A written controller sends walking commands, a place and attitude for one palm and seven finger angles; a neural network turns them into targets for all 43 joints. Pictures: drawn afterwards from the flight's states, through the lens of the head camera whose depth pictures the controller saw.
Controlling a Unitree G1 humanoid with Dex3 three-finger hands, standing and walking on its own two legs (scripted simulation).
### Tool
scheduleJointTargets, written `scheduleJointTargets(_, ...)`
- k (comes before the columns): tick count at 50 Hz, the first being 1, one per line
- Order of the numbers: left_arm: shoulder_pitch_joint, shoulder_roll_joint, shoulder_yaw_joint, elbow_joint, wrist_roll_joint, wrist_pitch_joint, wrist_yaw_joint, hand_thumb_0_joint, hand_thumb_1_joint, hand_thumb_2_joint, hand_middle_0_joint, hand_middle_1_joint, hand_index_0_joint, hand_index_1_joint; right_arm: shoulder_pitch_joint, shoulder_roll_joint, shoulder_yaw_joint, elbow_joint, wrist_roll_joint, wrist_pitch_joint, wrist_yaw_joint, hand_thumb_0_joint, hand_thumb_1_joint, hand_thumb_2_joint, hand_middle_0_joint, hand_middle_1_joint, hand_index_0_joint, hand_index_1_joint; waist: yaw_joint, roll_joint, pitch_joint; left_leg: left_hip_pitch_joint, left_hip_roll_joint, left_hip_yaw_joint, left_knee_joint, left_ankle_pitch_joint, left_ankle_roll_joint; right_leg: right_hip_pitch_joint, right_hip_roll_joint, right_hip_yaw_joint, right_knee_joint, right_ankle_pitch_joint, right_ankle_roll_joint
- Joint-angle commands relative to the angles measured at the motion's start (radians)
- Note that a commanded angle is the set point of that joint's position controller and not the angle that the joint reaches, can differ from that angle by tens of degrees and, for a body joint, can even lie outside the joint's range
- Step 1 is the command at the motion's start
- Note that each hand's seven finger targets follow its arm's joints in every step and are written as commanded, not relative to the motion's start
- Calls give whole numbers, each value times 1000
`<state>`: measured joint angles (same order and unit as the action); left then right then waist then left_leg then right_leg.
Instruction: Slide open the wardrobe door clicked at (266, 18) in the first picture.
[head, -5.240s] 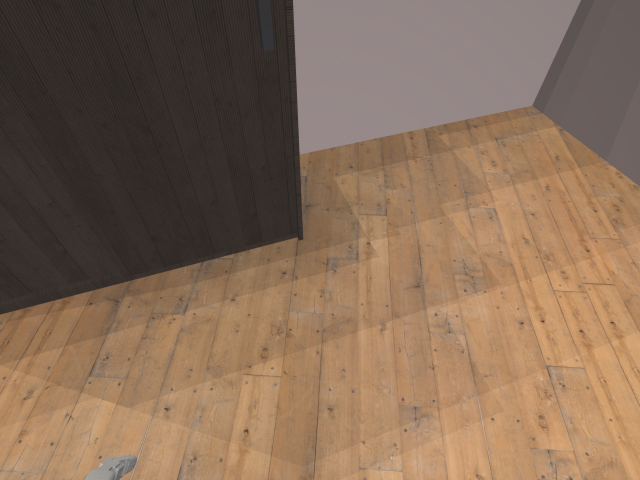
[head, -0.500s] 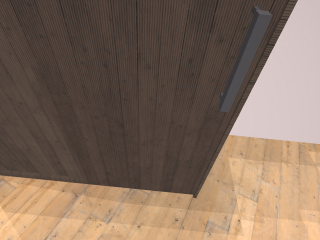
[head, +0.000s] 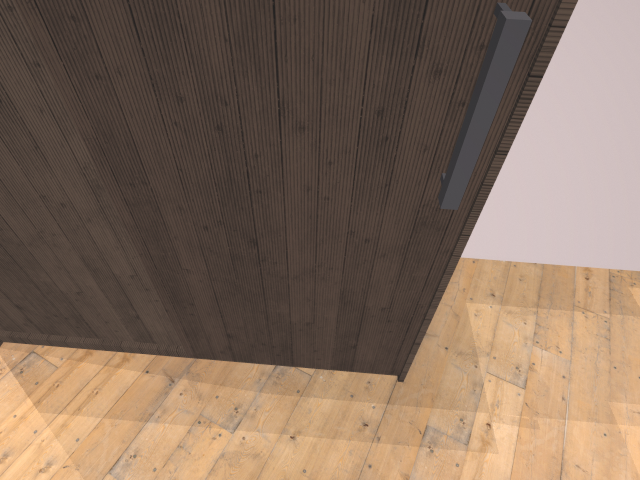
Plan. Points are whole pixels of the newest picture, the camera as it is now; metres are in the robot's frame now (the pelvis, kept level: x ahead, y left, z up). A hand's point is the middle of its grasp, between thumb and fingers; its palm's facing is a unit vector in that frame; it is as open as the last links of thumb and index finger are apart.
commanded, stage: come to a stop and stand still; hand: right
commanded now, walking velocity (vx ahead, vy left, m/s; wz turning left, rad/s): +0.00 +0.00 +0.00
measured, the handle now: (471, 118) +0.55 -0.16 +0.20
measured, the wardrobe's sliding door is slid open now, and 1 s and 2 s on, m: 0.00 0.00 0.00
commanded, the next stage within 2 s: look again from close up in 0.92 s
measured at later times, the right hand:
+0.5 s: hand out of the picture +0.02 -0.26 -0.18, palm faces +0.05 +0.96 -0.28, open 7.4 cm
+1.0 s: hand out of the picture -0.05 -0.23 -0.15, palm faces +0.05 +0.97 -0.25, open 7.4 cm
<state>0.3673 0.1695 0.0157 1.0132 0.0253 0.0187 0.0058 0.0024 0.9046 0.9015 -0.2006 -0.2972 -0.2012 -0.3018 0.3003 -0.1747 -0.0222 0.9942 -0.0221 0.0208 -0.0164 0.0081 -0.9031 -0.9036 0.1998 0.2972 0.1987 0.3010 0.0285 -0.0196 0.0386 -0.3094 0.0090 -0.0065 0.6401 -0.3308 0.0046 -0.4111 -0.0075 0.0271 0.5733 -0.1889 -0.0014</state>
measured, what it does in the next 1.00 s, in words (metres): steps on the spot: left foot, then right foot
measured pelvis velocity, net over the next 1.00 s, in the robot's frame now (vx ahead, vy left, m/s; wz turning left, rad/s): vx -0.06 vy -0.02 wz -0.04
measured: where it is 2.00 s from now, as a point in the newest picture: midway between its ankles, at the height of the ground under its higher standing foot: outside the picture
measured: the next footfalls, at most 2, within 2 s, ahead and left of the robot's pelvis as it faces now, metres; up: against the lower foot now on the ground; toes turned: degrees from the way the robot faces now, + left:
left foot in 0.66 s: -0.02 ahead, +0.07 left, +0.00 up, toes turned +0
right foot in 0.90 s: +0.00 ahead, -0.16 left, +0.00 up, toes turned -2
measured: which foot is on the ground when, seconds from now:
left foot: down 0.00-0.48, up 0.50-0.64, down 0.66-1.00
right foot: down 0.00-0.66, up 0.68-0.88, down 0.90-1.00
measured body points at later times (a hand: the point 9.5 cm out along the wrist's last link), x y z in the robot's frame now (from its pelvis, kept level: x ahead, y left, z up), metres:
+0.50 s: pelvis -0.03 -0.02 -0.01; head -0.03 -0.04 +0.44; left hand +0.04 +0.27 -0.13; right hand +0.01 -0.31 -0.15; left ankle +0.03 +0.13 -0.71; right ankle +0.12 -0.12 -0.72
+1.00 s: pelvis -0.06 -0.02 +0.02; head -0.04 -0.02 +0.46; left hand -0.01 +0.23 -0.14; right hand -0.05 -0.28 -0.13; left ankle -0.06 +0.07 -0.72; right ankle -0.04 -0.16 -0.72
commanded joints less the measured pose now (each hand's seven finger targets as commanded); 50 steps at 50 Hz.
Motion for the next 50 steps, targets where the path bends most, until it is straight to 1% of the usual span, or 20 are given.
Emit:
scheduleJointTargets(1, -27, 155, 36, -63, 0, -30, 12, 0, 900, 900, -200, -300, -200, -300, 29, -156, -33, -45, 1, -30, -8, 0, -900, -900, 200, 300, 200, 300, -24, -11, 53, -83, 42, -89, -202, -287, 54, 10, -59, 128, -196, -344, -36)
scheduleJointTargets(7, -88, 199, 47, -60, 0, -31, 14, 0, 900, 900, -200, -300, -200, -300, 37, -179, -36, -18, -3, -32, 2, 0, -900, -900, 200, 300, 200, 300, -29, -30, 22, -65, 30, -81, -196, -263, 51, 43, -57, 146, -226, -376, -39)
scheduleJointTargets(14, -144, 235, 55, -69, 0, -26, 13, 0, 900, 900, -200, -300, -200, -300, -1, -240, -45, -14, -6, -31, 12, 0, -900, -900, 200, 300, 200, 300, -23, 56, 7, -118, 69, -136, -269, -324, 68, 107, -13, 96, -120, -293, -26)
scheduleJointTargets(19, -23, 245, 69, -42, 1, -15, 10, 0, 900, 900, -200, -300, -200, -300, -199, -305, -65, -73, -10, -23, 2, 0, -900, -900, 200, 300, 200, 300, 67, 165, 9, -357, 149, -160, -333, -407, 94, 305, 13, 10, 161, -153, -11)
scheduleJointTargets(21, -7, 262, 65, -45, 4, -23, 6, 0, 900, 900, -200, -300, -200, -300, -211, -292, -57, -78, -9, -18, 2, 0, -900, -900, 200, 300, 200, 300, 65, 37, 47, -361, 97, -109, -191, -405, 74, 257, -29, 97, 23, -284, -29)
scheduleJointTargets(23, -84, 343, 68, -84, 13, -41, 11, 0, 900, 900, -200, -300, -200, -300, -103, -263, -53, -62, 2, -12, 6, 0, -900, -900, 200, 300, 200, 300, -2, -295, 50, -135, -69, 10, 155, -247, 25, -11, -189, 461, -420, -666, -93)
scheduleJointTargets(24, -164, 368, 73, -108, 7, -40, 15, 0, 900, 900, -200, -300, -200, -300, -35, -265, -62, -34, 0, -6, 7, 0, -900, -900, 200, 300, 200, 300, -53, -292, 32, -22, -59, -10, 300, -177, 37, -125, -227, 517, -496, -707, -122)
scheduleJointTargets(26, -285, 368, 71, -148, 8, -33, 15, 0, 900, 900, -200, -300, -200, -300, 105, -246, -66, 14, -7, 6, 16, 0, -900, -900, 200, 300, 200, 300, -122, -197, -29, 128, -60, 42, 439, -157, 48, -231, -199, 385, -514, -601, -124)
scheduleJointTargets(28, -299, 342, 68, -145, 14, -32, 16, 0, 900, 900, -200, -300, -200, -300, 145, -224, -58, 18, -8, 5, 21, 0, -900, -900, 200, 300, 200, 300, -126, -187, -25, 116, -38, 63, 303, -172, 53, -143, -161, 287, -483, -482, -117)
scheduleJointTargets(31, -207, 306, 71, -106, 14, -5, 16, 0, 900, 900, -200, -300, -200, -300, 215, -211, -47, 35, 5, 8, 22, 0, -900, -900, 200, 300, 200, 300, -104, -128, -25, 237, -50, 67, -153, -201, 81, -32, -111, 229, -445, -412, -52)
scheduleJointTargets(32, -188, 261, 66, -101, 3, 6, 12, 0, 900, 900, -200, -300, -200, -300, 239, -230, -47, 37, -5, 8, 17, 0, -900, -900, 200, 300, 200, 300, -105, -3, 3, 287, 12, -39, -363, -218, 97, -98, -40, 138, -308, -365, -6)
scheduleJointTargets(33, -175, 191, 55, -110, -12, 9, 12, 0, 900, 900, -200, -300, -200, -300, 183, -300, -50, 12, -20, -4, 9, 0, -900, -900, 200, 300, 200, 300, -73, 238, 24, 185, 223, -345, -526, -385, 144, -122, 66, 17, -12, -250, 27)
scheduleJointTargets(34, -173, 260, 74, -114, -2, 13, 12, 0, 900, 900, -200, -300, -200, -300, -18, -345, -55, -57, -20, -8, 6, 0, -900, -900, 200, 300, 200, 300, -31, 239, 84, -46, 351, -411, -578, -407, 188, -106, 63, 34, 221, -188, 15)
scheduleJointTargets(35, -163, 315, 90, -91, -4, 15, 4, 0, 900, 900, -200, -300, -200, -300, -160, -353, -64, -107, -5, -30, -3, 0, -900, -900, 200, 300, 200, 300, 10, 176, 81, -117, 295, -339, -559, -357, 179, -55, 24, 90, 336, -132, -8)
scheduleJointTargets(37, -112, 281, 77, -72, -12, -9, -10, 0, 900, 900, -200, -300, -200, -300, -225, -293, -44, -111, -4, -61, -2, 0, -900, -900, 200, 300, 200, 300, 45, 140, 86, -99, 215, -197, -472, -144, 178, 11, -1, 44, 354, -103, -13)
scheduleJointTargets(40, -136, 200, 42, -73, -15, -28, -5, 0, 900, 900, -200, -300, -200, -300, -93, -258, -31, -53, -5, -60, 2, 0, -900, -900, 200, 300, 200, 300, -15, 139, 27, 72, 197, -147, -361, 108, 171, 64, -3, -25, 79, -150, -10)
scheduleJointTargets(43, -122, 178, 17, -44, -14, -43, 7, 0, 900, 900, -200, -300, -200, -300, -44, -238, -15, -13, 6, -50, 4, 0, -900, -900, 200, 300, 200, 300, -23, 87, -16, 48, 131, -103, -245, 137, 91, 266, -20, 0, -224, 3, -11)
scheduleJointTargets(45, -139, 225, 14, -30, -7, -49, 17, 0, 900, 900, -200, -300, -200, -300, -18, -205, -10, -1, 10, -49, 5, 0, -900, -900, 200, 300, 200, 300, -50, -13, -28, 41, 82, -60, -235, 124, 37, 273, -134, 92, -210, 172, -44)
scheduleJointTargets(48, -164, 207, 5, 2, -12, -48, 16, 0, 900, 900, -200, -300, -200, -300, -55, -222, -7, 25, 12, -43, 2, 0, -900, -900, 200, 300, 200, 300, -51, -51, -34, 144, 86, -52, -264, 98, 21, 182, -122, 90, -251, 64, -34)
scheduleJointTargets(50, -162, 186, -2, 16, -11, -45, 16, 0, 900, 900, -200, -300, -200, -300, -55, -208, 0, 46, 12, -44, 2, 0, -900, -900, 200, 300, 200, 300, -45, 5, -25, 142, 98, -62, -295, 80, 26, 178, -102, 68, -253, 15, -23)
